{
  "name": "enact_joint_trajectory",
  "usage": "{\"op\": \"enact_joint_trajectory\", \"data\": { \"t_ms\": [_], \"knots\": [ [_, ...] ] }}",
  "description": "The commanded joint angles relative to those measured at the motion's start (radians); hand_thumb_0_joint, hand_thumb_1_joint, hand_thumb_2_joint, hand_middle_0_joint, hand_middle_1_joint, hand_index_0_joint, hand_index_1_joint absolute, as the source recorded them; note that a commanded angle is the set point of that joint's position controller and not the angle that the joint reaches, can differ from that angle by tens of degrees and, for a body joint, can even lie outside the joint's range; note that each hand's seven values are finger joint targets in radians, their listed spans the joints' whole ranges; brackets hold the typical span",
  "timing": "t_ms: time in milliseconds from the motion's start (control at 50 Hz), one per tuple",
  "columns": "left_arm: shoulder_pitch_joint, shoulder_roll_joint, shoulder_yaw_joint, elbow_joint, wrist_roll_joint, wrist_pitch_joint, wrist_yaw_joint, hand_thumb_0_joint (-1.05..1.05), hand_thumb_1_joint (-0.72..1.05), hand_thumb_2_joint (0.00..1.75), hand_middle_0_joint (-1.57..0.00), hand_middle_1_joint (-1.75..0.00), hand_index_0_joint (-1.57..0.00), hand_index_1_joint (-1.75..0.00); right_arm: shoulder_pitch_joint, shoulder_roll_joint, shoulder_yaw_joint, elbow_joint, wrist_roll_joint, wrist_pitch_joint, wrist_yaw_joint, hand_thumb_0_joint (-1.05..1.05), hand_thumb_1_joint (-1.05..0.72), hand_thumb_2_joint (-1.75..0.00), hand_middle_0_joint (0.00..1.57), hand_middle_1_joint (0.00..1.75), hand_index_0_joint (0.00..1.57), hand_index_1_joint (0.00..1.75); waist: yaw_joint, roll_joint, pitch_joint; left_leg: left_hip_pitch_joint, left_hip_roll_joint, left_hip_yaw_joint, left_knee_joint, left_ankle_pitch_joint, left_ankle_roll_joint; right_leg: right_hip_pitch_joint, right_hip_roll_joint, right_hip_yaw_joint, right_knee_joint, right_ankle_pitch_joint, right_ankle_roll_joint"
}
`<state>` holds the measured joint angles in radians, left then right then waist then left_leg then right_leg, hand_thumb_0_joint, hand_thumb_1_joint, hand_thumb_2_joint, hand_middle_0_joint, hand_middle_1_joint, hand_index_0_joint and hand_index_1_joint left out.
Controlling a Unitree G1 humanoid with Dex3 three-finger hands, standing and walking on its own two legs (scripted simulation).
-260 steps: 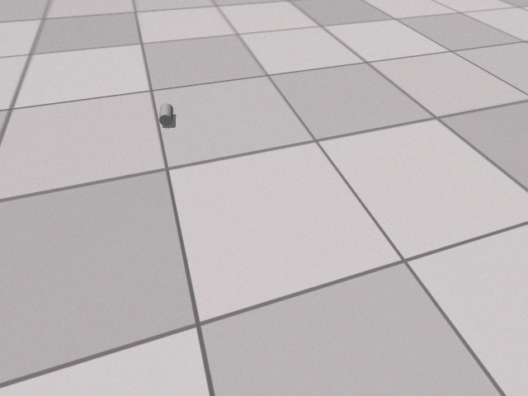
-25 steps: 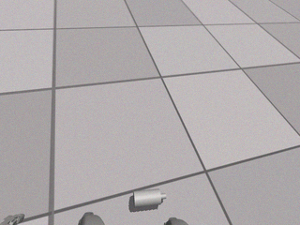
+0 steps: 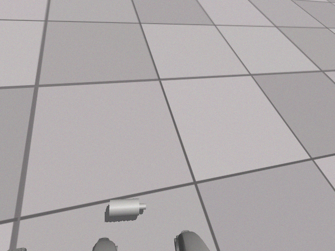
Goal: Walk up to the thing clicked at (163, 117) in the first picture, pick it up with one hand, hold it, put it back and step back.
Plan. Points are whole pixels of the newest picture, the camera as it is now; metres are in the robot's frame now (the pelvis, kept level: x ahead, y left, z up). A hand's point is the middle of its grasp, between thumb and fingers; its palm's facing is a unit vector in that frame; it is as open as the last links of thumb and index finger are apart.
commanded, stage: walk up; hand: left
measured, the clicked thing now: (128, 207) +0.42 +0.09 -0.69
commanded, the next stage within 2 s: none
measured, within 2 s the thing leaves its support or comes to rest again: neither
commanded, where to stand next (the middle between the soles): +0.05 -0.13 m, yaw +4 degrees
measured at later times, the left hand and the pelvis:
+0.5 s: hand out of the picture +0.00 +0.08 -0.14, palm faces +0.06 -0.95 -0.32, open 7.4 cm; pelvis -0.04 -0.18 +0.02, yaw +4 degrees
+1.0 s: hand out of the picture +0.00 +0.09 -0.11, palm faces +0.20 -0.91 -0.36, open 7.4 cm; pelvis -0.02 -0.18 +0.04, yaw +10 degrees
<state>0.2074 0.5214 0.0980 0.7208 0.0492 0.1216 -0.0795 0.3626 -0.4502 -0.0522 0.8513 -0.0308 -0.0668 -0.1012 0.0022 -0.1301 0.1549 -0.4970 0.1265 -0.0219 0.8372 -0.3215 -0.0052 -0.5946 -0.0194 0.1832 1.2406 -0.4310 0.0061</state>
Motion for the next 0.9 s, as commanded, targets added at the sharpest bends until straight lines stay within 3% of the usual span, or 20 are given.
{"op": "enact_joint_trajectory", "data": {
  "t_ms": [0,40,80,100,120,140,160,220,280,320,380,400,420,440,520,560,580,680,820,880],
  "knots": [
    [-0.007,0.154,0.064,-0.099,-0.004,-0.033,-0.003,0.00,0.90,0.90,-0.20,-0.30,-0.20,-0.30,0.015,-0.404,-0.130,-0.064,-0.012,-0.015,-0.025,0.00,-0.90,-0.90,0.20,0.30,0.20,0.30,-0.005,0.365,-0.146,0.050,0.173,-0.246,-0.305,-0.185,0.237,0.033,-0.053,-0.110,-0.186,-0.117,0.016],
    [0.076,0.147,0.076,-0.061,-0.003,-0.040,-0.003,0.00,0.90,0.90,-0.20,-0.30,-0.20,-0.30,-0.039,-0.401,-0.124,-0.059,-0.013,-0.003,-0.023,0.00,-0.90,-0.90,0.20,0.30,0.20,0.30,0.053,0.369,-0.174,-0.064,0.137,-0.157,-0.228,-0.098,0.184,0.229,-0.033,-0.173,-0.410,-0.080,-0.003],
    [0.262,0.164,0.095,0.012,0.023,-0.045,0.009,0.00,0.90,0.90,-0.20,-0.30,-0.20,-0.30,-0.046,-0.271,-0.083,-0.042,-0.018,0.023,-0.025,0.00,-0.90,-0.90,0.20,0.30,0.20,0.30,0.170,0.069,-0.185,-0.309,-0.017,0.032,0.195,-0.227,0.085,0.422,0.000,-0.124,-0.585,-0.072,-0.036],
    [0.183,0.285,0.106,-0.034,0.022,-0.054,0.017,0.00,0.90,0.90,-0.20,-0.30,-0.20,-0.30,-0.096,-0.204,-0.066,-0.087,0.012,0.028,-0.031,0.00,-0.90,-0.90,0.20,0.30,0.20,0.30,0.158,-0.247,-0.125,-0.424,-0.192,0.052,0.400,-0.387,0.050,0.204,-0.239,0.392,-0.902,-0.198,-0.114],
    [-0.010,0.356,0.109,-0.089,0.011,-0.061,0.028,0.00,0.90,0.90,-0.20,-0.30,-0.20,-0.30,-0.129,-0.243,-0.094,-0.082,0.012,0.031,-0.058,0.00,-0.90,-0.90,0.20,0.30,0.20,0.30,0.077,-0.252,-0.048,-0.343,-0.146,-0.088,0.487,-0.346,0.039,0.068,-0.304,0.578,-1.068,-0.317,-0.159],
    [-0.051,0.277,0.094,-0.102,0.004,-0.064,0.036,0.00,0.90,0.90,-0.20,-0.30,-0.20,-0.30,-0.107,-0.268,-0.094,-0.031,0.029,0.025,-0.051,0.00,-0.90,-0.90,0.20,0.30,0.20,0.30,0.041,-0.031,-0.017,-0.319,-0.136,-0.126,0.475,-0.240,0.039,0.108,-0.243,0.439,-0.983,-0.269,-0.132],
    [-0.037,0.249,0.084,-0.072,0.011,-0.063,0.044,0.00,0.90,0.90,-0.20,-0.30,-0.20,-0.30,-0.047,-0.258,-0.087,0.025,0.041,0.024,-0.045,0.00,-0.90,-0.90,0.20,0.30,0.20,0.30,0.035,-0.018,-0.028,-0.311,-0.131,-0.096,0.465,-0.212,0.038,0.155,-0.208,0.309,-0.884,-0.168,-0.132],
    [-0.071,0.175,0.066,-0.064,0.016,-0.067,0.045,0.00,0.90,0.90,-0.20,-0.30,-0.20,-0.30,0.095,-0.255,-0.071,0.102,0.041,0.014,-0.025,0.00,-0.90,-0.90,0.20,0.30,0.20,0.30,0.002,-0.110,-0.130,-0.123,-0.111,-0.003,0.366,-0.190,0.040,0.226,-0.160,0.137,-0.749,0.015,-0.210],
    [-0.001,0.129,0.043,-0.017,0.003,-0.087,0.061,0.00,0.90,0.90,-0.20,-0.30,-0.20,-0.30,0.006,-0.206,-0.047,0.065,0.021,0.006,0.021,0.00,-0.90,-0.90,0.20,0.30,0.20,0.30,0.046,-0.046,-0.142,-0.071,-0.115,0.010,0.160,-0.206,0.058,0.297,-0.219,0.196,-0.782,-0.001,-0.244],
    [0.005,0.136,0.034,0.013,-0.023,-0.103,0.071,0.00,0.90,0.90,-0.20,-0.30,-0.20,-0.30,-0.024,-0.181,-0.033,0.044,0.015,0.002,0.042,0.00,-0.90,-0.90,0.20,0.30,0.20,0.30,0.037,0.007,-0.145,0.034,-0.110,-0.010,0.006,-0.189,0.061,0.288,-0.271,0.226,-0.769,0.085,-0.248],
    [-0.003,0.104,-0.007,0.046,-0.050,-0.116,0.075,0.00,0.90,0.90,-0.20,-0.30,-0.20,-0.30,-0.020,-0.159,-0.033,0.050,0.007,-0.003,0.056,0.00,-0.90,-0.90,0.20,0.30,0.20,0.30,-0.014,0.085,-0.152,0.332,-0.136,-0.024,-0.332,-0.004,0.095,0.142,-0.245,0.116,-0.716,0.182,-0.146],
    [0.013,0.061,-0.025,0.052,-0.052,-0.121,0.076,0.00,0.90,0.90,-0.20,-0.30,-0.20,-0.30,-0.039,-0.173,-0.038,0.041,-0.002,-0.006,0.056,0.00,-0.90,-0.90,0.20,0.30,0.20,0.30,-0.010,0.161,-0.180,0.430,-0.048,-0.211,-0.403,-0.048,0.130,0.064,-0.205,0.067,-0.642,0.178,-0.078],
    [0.019,0.029,-0.030,0.070,-0.062,-0.127,0.072,0.00,0.90,0.90,-0.20,-0.30,-0.20,-0.30,-0.109,-0.237,-0.048,0.015,-0.001,-0.008,0.061,0.00,-0.90,-0.90,0.20,0.30,0.20,0.30,0.010,0.293,-0.167,0.382,0.120,-0.457,-0.473,-0.176,0.215,0.023,-0.052,-0.082,-0.550,0.047,0.013],
    [0.002,0.096,-0.005,0.107,-0.057,-0.128,0.083,0.00,0.90,0.90,-0.20,-0.30,-0.20,-0.30,-0.153,-0.253,-0.048,0.008,0.009,-0.002,0.071,0.00,-0.90,-0.90,0.20,0.30,0.20,0.30,0.008,0.226,-0.137,0.204,0.189,-0.465,-0.457,-0.233,0.294,0.164,-0.034,-0.124,-0.500,-0.084,0.003],
    [-0.014,0.068,-0.011,0.153,-0.037,-0.163,0.076,0.00,0.90,0.90,-0.20,-0.30,-0.20,-0.30,-0.165,-0.162,-0.015,0.045,0.022,0.009,0.086,0.00,-0.90,-0.90,0.20,0.30,0.20,0.30,0.035,0.158,-0.114,0.092,0.031,-0.207,-0.372,-0.089,0.135,0.368,-0.052,-0.081,-0.758,0.079,-0.018],
    [-0.002,0.122,-0.004,0.176,-0.026,-0.182,0.084,0.00,0.90,0.90,-0.20,-0.30,-0.20,-0.30,-0.190,-0.130,-0.008,0.059,0.025,0.031,0.094,0.00,-0.90,-0.90,0.20,0.30,0.20,0.30,0.033,0.095,-0.087,0.023,-0.126,-0.059,-0.182,-0.098,0.056,0.374,-0.247,0.235,-1.008,-0.173,-0.065],
    [-0.013,0.132,0.001,0.182,-0.029,-0.185,0.088,0.00,0.90,0.90,-0.20,-0.30,-0.20,-0.30,-0.170,-0.145,-0.012,0.075,0.029,0.040,0.091,0.00,-0.90,-0.90,0.20,0.30,0.20,0.30,0.029,0.118,-0.077,0.027,-0.129,-0.056,-0.165,-0.129,0.056,0.384,-0.304,0.286,-1.057,-0.243,-0.070],
    [-0.040,0.092,0.001,0.219,-0.028,-0.188,0.101,0.00,0.90,0.90,-0.20,-0.30,-0.20,-0.30,-0.153,-0.134,-0.014,0.136,0.030,0.047,0.092,0.00,-0.90,-0.90,0.20,0.30,0.20,0.30,0.034,0.037,-0.153,0.061,-0.121,-0.106,-0.213,-0.054,0.046,0.542,-0.242,0.093,-1.059,0.071,0.041],
    [-0.068,0.066,0.017,0.232,-0.019,-0.169,0.100,0.00,0.90,0.90,-0.20,-0.30,-0.20,-0.30,-0.164,-0.129,-0.012,0.190,0.018,0.059,0.078,0.00,-0.90,-0.90,0.20,0.30,0.20,0.30,0.036,0.002,-0.125,0.093,-0.120,-0.046,-0.170,-0.006,0.028,0.508,-0.182,-0.078,-1.010,0.237,0.024],
    [-0.093,0.078,0.025,0.224,-0.015,-0.154,0.090,0.00,0.90,0.90,-0.20,-0.30,-0.20,-0.30,-0.159,-0.129,-0.011,0.200,0.016,0.053,0.071,0.00,-0.90,-0.90,0.20,0.30,0.20,0.30,0.026,-0.027,-0.118,0.130,-0.095,-0.002,-0.200,-0.032,0.031,0.465,-0.210,-0.080,-1.001,0.205,-0.042]
  ]
}}
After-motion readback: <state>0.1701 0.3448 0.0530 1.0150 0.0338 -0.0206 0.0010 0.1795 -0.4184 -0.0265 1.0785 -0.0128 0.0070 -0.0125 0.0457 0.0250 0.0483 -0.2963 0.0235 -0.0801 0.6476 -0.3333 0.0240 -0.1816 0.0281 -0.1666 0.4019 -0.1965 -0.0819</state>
